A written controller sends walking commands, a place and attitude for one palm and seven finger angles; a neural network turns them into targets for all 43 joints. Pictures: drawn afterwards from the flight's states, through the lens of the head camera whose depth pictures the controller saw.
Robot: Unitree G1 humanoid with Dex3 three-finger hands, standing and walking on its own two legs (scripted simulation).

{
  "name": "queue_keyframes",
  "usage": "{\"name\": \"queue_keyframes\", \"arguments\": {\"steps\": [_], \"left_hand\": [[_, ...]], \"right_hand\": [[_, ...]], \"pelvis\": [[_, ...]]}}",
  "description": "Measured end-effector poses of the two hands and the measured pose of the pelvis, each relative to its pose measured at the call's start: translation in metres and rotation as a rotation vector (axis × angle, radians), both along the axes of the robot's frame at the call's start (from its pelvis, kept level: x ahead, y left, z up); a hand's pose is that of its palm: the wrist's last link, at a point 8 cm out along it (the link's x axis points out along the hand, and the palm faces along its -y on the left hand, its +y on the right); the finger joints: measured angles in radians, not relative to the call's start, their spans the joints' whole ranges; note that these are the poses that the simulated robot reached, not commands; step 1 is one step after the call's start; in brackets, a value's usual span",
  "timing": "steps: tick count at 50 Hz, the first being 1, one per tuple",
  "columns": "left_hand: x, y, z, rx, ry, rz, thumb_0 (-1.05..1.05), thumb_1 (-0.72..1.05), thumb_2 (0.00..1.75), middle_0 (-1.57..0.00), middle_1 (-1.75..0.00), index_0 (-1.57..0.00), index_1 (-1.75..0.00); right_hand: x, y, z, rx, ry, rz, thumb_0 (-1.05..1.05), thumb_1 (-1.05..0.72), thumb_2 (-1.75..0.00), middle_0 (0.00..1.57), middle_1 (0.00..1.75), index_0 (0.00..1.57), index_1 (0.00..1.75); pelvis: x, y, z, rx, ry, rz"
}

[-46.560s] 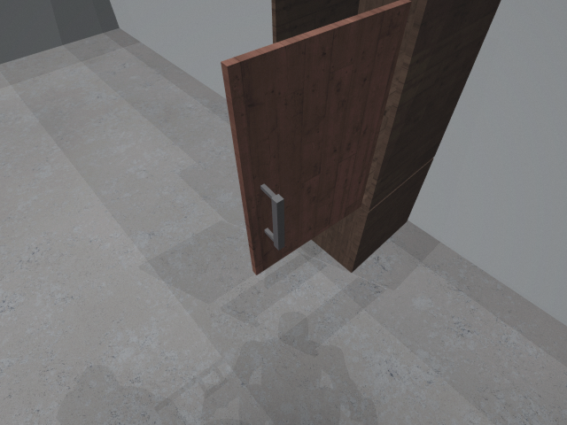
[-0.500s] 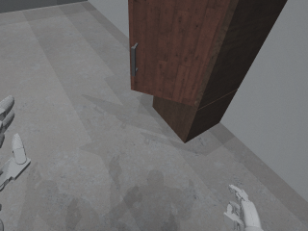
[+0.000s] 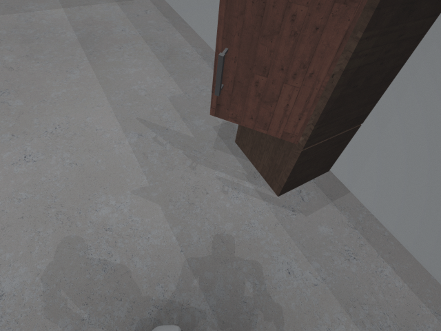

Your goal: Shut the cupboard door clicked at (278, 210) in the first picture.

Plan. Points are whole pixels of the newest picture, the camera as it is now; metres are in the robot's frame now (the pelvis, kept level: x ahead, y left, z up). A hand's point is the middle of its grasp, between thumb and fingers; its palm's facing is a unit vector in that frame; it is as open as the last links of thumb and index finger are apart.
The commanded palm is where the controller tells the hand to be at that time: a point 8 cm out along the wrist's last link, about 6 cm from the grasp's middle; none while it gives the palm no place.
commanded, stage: let the arm hang, fingers relaxed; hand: left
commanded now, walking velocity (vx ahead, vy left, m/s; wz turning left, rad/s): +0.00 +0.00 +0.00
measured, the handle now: (221, 72) +0.95 +0.05 -0.10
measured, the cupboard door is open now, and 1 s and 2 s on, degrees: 39 39 39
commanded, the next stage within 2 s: look to check the result in 0.66 s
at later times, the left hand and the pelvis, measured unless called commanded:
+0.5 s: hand out of the picture -0.03 +0.21 -0.17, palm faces -0.01 -0.97 -0.24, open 7.4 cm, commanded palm none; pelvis -0.02 +0.01 +0.01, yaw -2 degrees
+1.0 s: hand out of the picture +0.02 +0.18 -0.17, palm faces -0.04 -0.97 -0.24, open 7.4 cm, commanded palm none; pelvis +0.00 -0.01 +0.01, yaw -2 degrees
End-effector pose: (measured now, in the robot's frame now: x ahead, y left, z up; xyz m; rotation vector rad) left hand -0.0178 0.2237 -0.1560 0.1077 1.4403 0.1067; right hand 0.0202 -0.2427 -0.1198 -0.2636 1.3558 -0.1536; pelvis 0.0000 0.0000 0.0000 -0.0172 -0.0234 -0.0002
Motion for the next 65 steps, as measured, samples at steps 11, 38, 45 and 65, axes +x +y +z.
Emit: {"name": "queue_keyframes", "arguments": {"steps": [11, 38, 45, 65], "left_hand": [[-0.066, 0.03, 0.024, 0.077, 0.15, 0.026, 0.0, 0.92, 0.9, -0.2, -0.3, -0.2, -0.3], [0.01, 0.012, 0.02, 0.08, -0.035, -0.049, 0.0, 0.91, 0.9, -0.2, -0.3, -0.2, -0.3], [0.021, 0.01, 0.02, 0.089, -0.021, -0.052, 0.0, 0.91, 0.9, -0.2, -0.3, -0.2, -0.3], [0.069, 0.002, 0.024, 0.108, -0.082, -0.053, 0.0, 0.91, 0.9, -0.2, -0.3, -0.2, -0.3]], "right_hand": [[-0.029, 0.027, -0.015, 0.061, 0.024, -0.075, 0.01, -0.9, -0.9, 0.2, 0.29, 0.2, 0.3], [-0.05, -0.007, -0.013, 0.034, 0.043, -0.134, 0.01, -0.9, -0.9, 0.2, 0.29, 0.2, 0.3], [-0.04, -0.011, -0.012, 0.034, 0.055, -0.127, 0.01, -0.9, -0.9, 0.2, 0.29, 0.2, 0.3], [0.038, -0.02, -0.012, 0.044, -0.059, -0.077, 0.0, -0.9, -0.9, 0.2, 0.29, 0.2, 0.3]], "pelvis": [[-0.013, 0.016, 0.007, 0.002, -0.015, -0.02], [-0.014, -0.003, 0.008, 0.012, -0.016, -0.033], [-0.003, -0.009, 0.008, 0.012, -0.013, -0.035], [0.025, -0.018, 0.009, 0.024, -0.007, -0.039]]}}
